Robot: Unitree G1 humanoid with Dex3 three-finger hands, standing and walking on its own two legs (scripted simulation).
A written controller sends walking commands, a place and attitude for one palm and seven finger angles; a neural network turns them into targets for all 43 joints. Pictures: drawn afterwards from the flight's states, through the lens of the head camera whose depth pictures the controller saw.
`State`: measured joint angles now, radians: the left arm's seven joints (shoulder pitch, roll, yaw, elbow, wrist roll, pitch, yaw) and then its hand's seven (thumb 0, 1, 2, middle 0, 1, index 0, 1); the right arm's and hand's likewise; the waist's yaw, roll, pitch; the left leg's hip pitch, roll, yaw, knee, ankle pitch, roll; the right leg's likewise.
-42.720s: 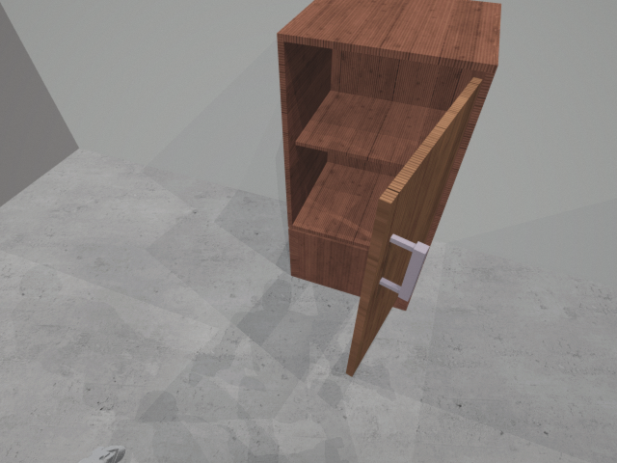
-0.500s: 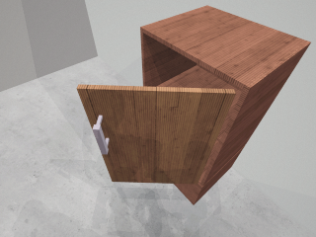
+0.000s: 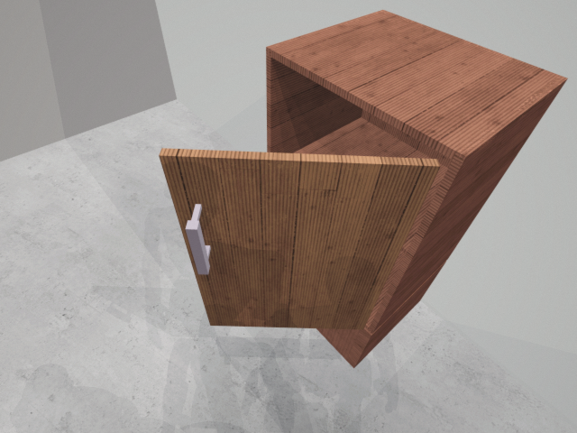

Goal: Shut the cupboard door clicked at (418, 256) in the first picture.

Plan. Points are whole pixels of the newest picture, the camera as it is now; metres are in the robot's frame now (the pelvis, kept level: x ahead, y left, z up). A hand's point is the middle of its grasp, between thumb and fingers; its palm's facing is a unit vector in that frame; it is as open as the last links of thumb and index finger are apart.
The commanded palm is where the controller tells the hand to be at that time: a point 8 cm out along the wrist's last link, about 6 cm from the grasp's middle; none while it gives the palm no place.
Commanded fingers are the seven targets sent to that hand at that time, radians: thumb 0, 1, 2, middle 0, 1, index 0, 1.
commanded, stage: come to a stop and stand still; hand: left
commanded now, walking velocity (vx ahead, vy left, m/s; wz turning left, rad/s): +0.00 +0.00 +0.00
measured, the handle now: (200, 240) +0.43 +0.19 -0.03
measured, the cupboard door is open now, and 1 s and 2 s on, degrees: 48 48 48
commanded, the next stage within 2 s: look again from close up in 0.32 s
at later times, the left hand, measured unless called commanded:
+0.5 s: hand out of the picture -0.02 +0.17 -0.18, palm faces +0.01 -0.99 -0.15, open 7.4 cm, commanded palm none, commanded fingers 0.00 0.90 0.90 -0.20 -0.30 -0.20 -0.30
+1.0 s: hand out of the picture +0.00 +0.16 -0.18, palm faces +0.00 -0.99 -0.15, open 7.4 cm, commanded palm none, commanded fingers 0.00 0.90 0.90 -0.20 -0.30 -0.20 -0.30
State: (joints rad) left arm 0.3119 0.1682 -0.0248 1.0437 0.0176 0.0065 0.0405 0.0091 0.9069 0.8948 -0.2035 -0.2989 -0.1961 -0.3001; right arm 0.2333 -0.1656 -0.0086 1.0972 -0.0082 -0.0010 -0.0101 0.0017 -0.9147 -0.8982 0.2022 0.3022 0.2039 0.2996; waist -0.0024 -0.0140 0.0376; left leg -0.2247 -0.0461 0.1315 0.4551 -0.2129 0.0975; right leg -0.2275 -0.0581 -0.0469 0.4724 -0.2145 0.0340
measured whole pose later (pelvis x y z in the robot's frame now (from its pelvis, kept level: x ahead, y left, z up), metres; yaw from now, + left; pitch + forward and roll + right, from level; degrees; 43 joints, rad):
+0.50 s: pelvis +0.00 +0.01 +0.00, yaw +0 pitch -2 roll +0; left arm 0.33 0.14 -0.02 1.10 0.02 0.00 0.04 0.01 0.91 0.89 -0.20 -0.30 -0.20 -0.30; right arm 0.25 -0.14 -0.02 1.14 0.00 -0.01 -0.02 0.00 -0.92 -0.90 0.20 0.30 0.20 0.30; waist 0.00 -0.02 0.04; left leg -0.20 -0.07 0.14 0.40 -0.18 0.12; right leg -0.21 -0.08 -0.04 0.43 -0.19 0.05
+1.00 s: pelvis +0.01 +0.01 +0.00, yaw -1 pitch -1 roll +0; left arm 0.32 0.12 -0.02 1.10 0.02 0.00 0.05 0.01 0.91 0.89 -0.20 -0.30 -0.20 -0.30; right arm 0.27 -0.12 -0.01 1.16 0.00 -0.02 -0.02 0.00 -0.92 -0.90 0.20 0.30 0.20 0.30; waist 0.00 -0.03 0.04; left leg -0.17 -0.07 0.14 0.38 -0.20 0.11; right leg -0.19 -0.07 -0.03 0.42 -0.20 0.05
